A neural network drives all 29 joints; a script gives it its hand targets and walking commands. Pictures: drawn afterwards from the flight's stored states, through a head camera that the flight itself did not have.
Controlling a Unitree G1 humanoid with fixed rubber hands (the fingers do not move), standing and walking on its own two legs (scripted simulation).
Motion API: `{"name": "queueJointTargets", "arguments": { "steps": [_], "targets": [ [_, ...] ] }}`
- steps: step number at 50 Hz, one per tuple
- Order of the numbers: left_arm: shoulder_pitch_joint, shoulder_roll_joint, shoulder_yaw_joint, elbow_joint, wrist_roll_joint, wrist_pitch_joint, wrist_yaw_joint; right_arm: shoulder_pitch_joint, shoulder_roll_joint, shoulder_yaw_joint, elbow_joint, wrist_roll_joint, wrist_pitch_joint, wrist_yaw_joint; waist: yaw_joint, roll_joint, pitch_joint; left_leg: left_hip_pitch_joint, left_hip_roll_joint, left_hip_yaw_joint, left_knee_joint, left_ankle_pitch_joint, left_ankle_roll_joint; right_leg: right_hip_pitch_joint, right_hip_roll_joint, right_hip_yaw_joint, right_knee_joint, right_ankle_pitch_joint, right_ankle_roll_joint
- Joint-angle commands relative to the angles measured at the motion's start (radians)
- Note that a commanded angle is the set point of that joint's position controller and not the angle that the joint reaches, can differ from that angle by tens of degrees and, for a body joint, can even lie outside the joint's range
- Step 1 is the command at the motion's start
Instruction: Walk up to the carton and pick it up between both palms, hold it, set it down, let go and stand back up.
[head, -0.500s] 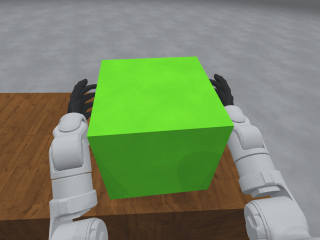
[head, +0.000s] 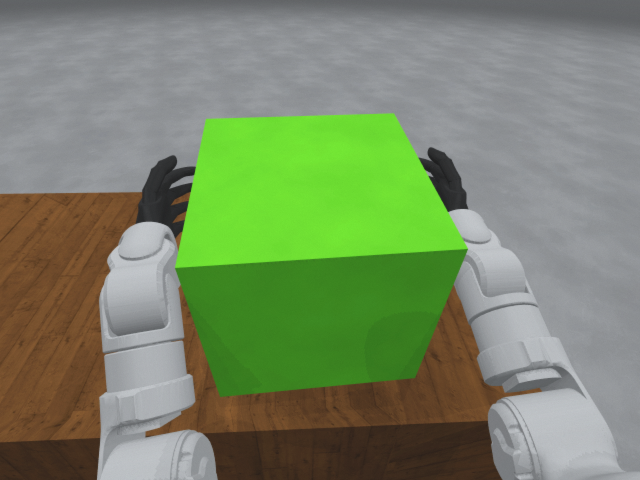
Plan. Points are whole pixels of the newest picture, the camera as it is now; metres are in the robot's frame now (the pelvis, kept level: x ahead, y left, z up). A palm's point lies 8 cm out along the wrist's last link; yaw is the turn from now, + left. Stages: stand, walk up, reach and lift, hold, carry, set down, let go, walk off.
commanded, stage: hold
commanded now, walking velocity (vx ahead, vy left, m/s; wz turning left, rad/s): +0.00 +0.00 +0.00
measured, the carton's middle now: (310, 248) +0.36 +0.00 +0.16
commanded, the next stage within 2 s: none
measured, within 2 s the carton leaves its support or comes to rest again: neither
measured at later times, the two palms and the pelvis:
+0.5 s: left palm (158, 225) +0.35 +0.17 +0.22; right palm (446, 211) +0.36 -0.16 +0.21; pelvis +0.00 +0.00 +0.00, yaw +0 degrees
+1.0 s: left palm (159, 228) +0.34 +0.17 +0.22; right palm (447, 214) +0.36 -0.16 +0.21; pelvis +0.00 +0.00 +0.00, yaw +0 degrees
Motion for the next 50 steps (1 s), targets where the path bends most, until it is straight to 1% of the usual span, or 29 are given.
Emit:
{"name": "queueJointTargets", "arguments": {
  "steps": [1, 4, 6, 8, 9, 13, 14, 15, 16, 17, 18, 21, 22, 23, 26, 27, 28, 29, 30, 34, 38, 40, 41, 44, 45, 46, 47, 49, 50],
  "targets": [
    [-0.606, -0.42, -0.471, -0.075, -0.115, -0.056, -0.126, -0.721, 0.548, 0.354, -0.275, 0.093, -0.035, 0.102, -0.001, 0.029, -0.322, 0.079, -0.061, 0.024, -0.04, 0.196, -0.008, 0.041, 0.047, 0.001, -0.037, 0.155, 0.044],
    [-0.628, -0.424, -0.484, -0.09, -0.124, -0.065, -0.127, -0.75, 0.566, 0.367, -0.303, 0.101, -0.047, 0.1, 0.002, 0.039, -0.374, 0.084, -0.065, 0.024, -0.028, 0.211, -0.008, 0.062, 0.043, 0.003, -0.025, 0.195, 0.049],
    [-0.632, -0.426, -0.495, -0.098, -0.127, -0.068, -0.122, -0.744, 0.566, 0.368, -0.303, 0.101, -0.046, 0.096, -0.005, 0.047, -0.376, 0.096, -0.065, 0.021, -0.019, 0.239, -0.015, 0.061, 0.048, -0.001, -0.022, 0.206, 0.048],
    [-0.626, -0.422, -0.474, -0.036, -0.116, -0.062, -0.125, -0.768, 0.564, 0.351, -0.29, 0.087, -0.047, 0.1, 0.005, 0.03, -0.327, 0.06, -0.062, 0.026, -0.046, 0.148, 0.0, 0.031, 0.043, 0.001, -0.042, 0.116, 0.046],
    [-0.637, -0.424, -0.466, -0.043, -0.118, -0.068, -0.125, -0.773, 0.575, 0.352, -0.279, 0.082, -0.049, 0.104, 0.013, 0.013, -0.336, 0.056, -0.06, 0.025, -0.052, 0.141, 0.008, 0.037, 0.045, -0.001, -0.04, 0.11, 0.046],
    [-0.64, -0.43, -0.481, -0.042, -0.126, -0.071, -0.125, -0.769, 0.574, 0.356, -0.283, 0.088, -0.053, 0.098, -0.003, 0.026, -0.358, 0.081, -0.064, 0.024, -0.032, 0.184, 0.0, 0.046, 0.043, 0.003, -0.033, 0.161, 0.051],
    [-0.65, -0.423, -0.471, -0.024, -0.12, -0.073, -0.127, -0.768, 0.571, 0.347, -0.26, 0.082, -0.05, 0.098, -0.004, 0.024, -0.34, 0.067, -0.066, 0.028, -0.039, 0.151, 0.002, 0.035, 0.041, 0.005, -0.038, 0.13, 0.052],
    [-0.645, -0.424, -0.456, 0.0, -0.11, -0.071, -0.128, -0.781, 0.573, 0.344, -0.25, 0.078, -0.051, 0.1, 0.006, 0.016, -0.321, 0.053, -0.065, 0.029, -0.051, 0.118, 0.01, 0.026, 0.04, 0.002, -0.044, 0.096, 0.051],
    [-0.652, -0.438, -0.465, -0.01, -0.113, -0.073, -0.127, -0.779, 0.574, 0.335, -0.249, 0.074, -0.055, 0.103, 0.001, 0.03, -0.325, 0.05, -0.06, 0.029, -0.056, 0.11, 0.005, 0.017, 0.042, 0.003, -0.044, 0.078, 0.045],
    [-0.661, -0.451, -0.479, -0.038, -0.123, -0.076, -0.123, -0.799, 0.583, 0.346, -0.276, 0.082, -0.064, 0.106, 0.007, 0.034, -0.362, 0.061, -0.057, 0.026, -0.045, 0.15, 0.002, 0.028, 0.046, -0.001, -0.037, 0.1, 0.041],
    [-0.651, -0.449, -0.486, -0.032, -0.124, -0.074, -0.118, -0.786, 0.575, 0.349, -0.268, 0.089, -0.063, 0.106, 0.002, 0.043, -0.361, 0.076, -0.057, 0.022, -0.035, 0.185, -0.003, 0.032, 0.049, 0.002, -0.036, 0.122, 0.039],
    [-0.663, -0.442, -0.496, -0.048, -0.124, -0.075, -0.113, -0.761, 0.564, 0.342, -0.239, 0.09, -0.058, 0.106, -0.007, 0.061, -0.354, 0.085, -0.056, 0.021, -0.036, 0.176, -0.01, 0.017, 0.044, 0.0, -0.041, 0.098, 0.039],
    [-0.652, -0.444, -0.501, -0.054, -0.132, -0.073, -0.113, -0.775, 0.567, 0.347, -0.271, 0.091, -0.063, 0.106, -0.007, 0.056, -0.383, 0.089, -0.058, 0.021, -0.03, 0.178, -0.007, 0.021, 0.043, 0.001, -0.039, 0.11, 0.042],
    [-0.656, -0.442, -0.504, -0.058, -0.133, -0.074, -0.111, -0.754, 0.562, 0.335, -0.246, 0.089, -0.058, 0.105, -0.018, 0.068, -0.364, 0.091, -0.056, 0.018, -0.03, 0.192, -0.012, 0.016, 0.045, 0.001, -0.035, 0.128, 0.041],
    [-0.647, -0.436, -0.489, -0.059, -0.126, -0.072, -0.115, -0.756, 0.564, 0.343, -0.255, 0.091, -0.058, 0.105, -0.007, 0.049, -0.364, 0.085, -0.059, 0.017, -0.033, 0.187, -0.008, 0.031, 0.044, 0.0, -0.034, 0.133, 0.045],
    [-0.629, -0.436, -0.486, -0.054, -0.126, -0.07, -0.115, -0.766, 0.567, 0.356, -0.278, 0.102, -0.06, 0.104, 0.002, 0.044, -0.379, 0.087, -0.06, 0.018, -0.025, 0.217, -0.006, 0.049, 0.047, -0.001, -0.03, 0.162, 0.045],
    [-0.633, -0.438, -0.499, -0.073, -0.135, -0.073, -0.115, -0.766, 0.564, 0.361, -0.298, 0.105, -0.061, 0.102, -0.007, 0.04, -0.395, 0.096, -0.06, 0.016, -0.02, 0.23, -0.01, 0.053, 0.051, -0.001, -0.027, 0.177, 0.046],
    [-0.631, -0.432, -0.486, -0.071, -0.129, -0.074, -0.114, -0.774, 0.572, 0.371, -0.302, 0.108, -0.059, 0.099, 0.005, 0.027, -0.387, 0.097, -0.063, 0.017, -0.016, 0.25, -0.005, 0.058, 0.051, 0.0, -0.026, 0.199, 0.049],
    [-0.617, -0.437, -0.501, -0.087, -0.132, -0.074, -0.112, -0.76, 0.569, 0.379, -0.318, 0.117, -0.061, 0.098, 0.0, 0.041, -0.398, 0.107, -0.062, 0.013, -0.009, 0.281, -0.012, 0.063, 0.052, 0.0, -0.02, 0.227, 0.048],
    [-0.596, -0.432, -0.484, -0.07, -0.117, -0.064, -0.114, -0.734, 0.547, 0.363, -0.287, 0.108, -0.049, 0.098, 0.0, 0.042, -0.338, 0.094, -0.059, 0.017, -0.023, 0.24, -0.011, 0.04, 0.052, 0.002, -0.03, 0.174, 0.043],
    [-0.623, -0.438, -0.534, -0.129, -0.151, -0.071, -0.11, -0.743, 0.561, 0.378, -0.349, 0.116, -0.054, 0.096, -0.018, 0.052, -0.397, 0.112, -0.062, 0.014, -0.01, 0.257, -0.019, 0.047, 0.051, 0.002, -0.023, 0.208, 0.047],
    [-0.614, -0.434, -0.522, -0.101, -0.136, -0.066, -0.111, -0.742, 0.552, 0.368, -0.332, 0.106, -0.049, 0.095, -0.014, 0.054, -0.365, 0.111, -0.061, 0.014, -0.014, 0.239, -0.016, 0.032, 0.048, 0.003, -0.03, 0.187, 0.046],
    [-0.613, -0.433, -0.522, -0.125, -0.138, -0.07, -0.111, -0.72, 0.56, 0.372, -0.324, 0.107, -0.045, 0.095, -0.012, 0.048, -0.381, 0.111, -0.061, 0.015, -0.016, 0.242, -0.016, 0.045, 0.049, 0.003, -0.025, 0.197, 0.048],
    [-0.597, -0.422, -0.49, -0.077, -0.116, -0.058, -0.119, -0.712, 0.543, 0.355, -0.286, 0.096, -0.037, 0.097, -0.003, 0.049, -0.326, 0.08, -0.061, 0.02, -0.035, 0.198, -0.014, 0.04, 0.043, 0.005, -0.032, 0.16, 0.045],
    [-0.587, -0.424, -0.481, -0.078, -0.111, -0.055, -0.121, -0.725, 0.552, 0.363, -0.298, 0.098, -0.041, 0.098, 0.009, 0.037, -0.339, 0.079, -0.061, 0.022, -0.034, 0.204, -0.009, 0.052, 0.045, 0.003, -0.03, 0.168, 0.048],
    [-0.59, -0.427, -0.492, -0.082, -0.117, -0.055, -0.123, -0.731, 0.553, 0.361, -0.311, 0.099, -0.045, 0.096, -0.001, 0.04, -0.347, 0.082, -0.061, 0.021, -0.028, 0.214, -0.012, 0.056, 0.045, 0.002, -0.028, 0.183, 0.048],
    [-0.582, -0.43, -0.489, -0.088, -0.117, -0.056, -0.124, -0.73, 0.552, 0.37, -0.317, 0.104, -0.045, 0.093, 0.0, 0.032, -0.353, 0.095, -0.062, 0.02, -0.02, 0.243, -0.013, 0.067, 0.049, 0.001, -0.025, 0.212, 0.049],
    [-0.616, -0.427, -0.492, -0.095, -0.13, -0.064, -0.126, -0.752, 0.556, 0.373, -0.33, 0.107, -0.045, 0.091, -0.005, 0.023, -0.365, 0.091, -0.063, 0.018, -0.023, 0.218, -0.008, 0.054, 0.048, -0.001, -0.029, 0.188, 0.053],
    [-0.617, -0.434, -0.496, -0.1, -0.132, -0.067, -0.123, -0.758, 0.565, 0.378, -0.342, 0.109, -0.048, 0.092, 0.001, 0.028, -0.376, 0.095, -0.063, 0.018, -0.02, 0.231, -0.007, 0.056, 0.048, 0.0, -0.027, 0.2, 0.052]
  ]
}}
